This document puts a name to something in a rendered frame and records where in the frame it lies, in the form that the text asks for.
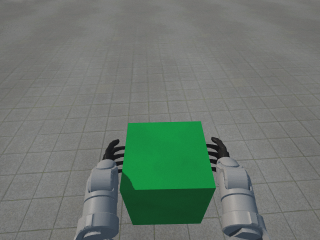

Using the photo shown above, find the right robot forearm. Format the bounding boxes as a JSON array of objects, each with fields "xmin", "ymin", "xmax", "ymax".
[{"xmin": 216, "ymin": 157, "xmax": 271, "ymax": 240}]

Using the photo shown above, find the carton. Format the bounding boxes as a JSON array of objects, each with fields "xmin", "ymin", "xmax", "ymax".
[{"xmin": 119, "ymin": 121, "xmax": 216, "ymax": 225}]

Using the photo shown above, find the left robot forearm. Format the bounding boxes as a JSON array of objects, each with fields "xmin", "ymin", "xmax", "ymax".
[{"xmin": 74, "ymin": 159, "xmax": 119, "ymax": 240}]

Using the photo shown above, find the right robot hand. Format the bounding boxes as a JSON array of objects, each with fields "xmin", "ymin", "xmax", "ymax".
[{"xmin": 206, "ymin": 137, "xmax": 230, "ymax": 172}]

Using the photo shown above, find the left robot hand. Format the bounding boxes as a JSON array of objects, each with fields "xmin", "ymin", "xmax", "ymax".
[{"xmin": 102, "ymin": 139, "xmax": 125, "ymax": 173}]

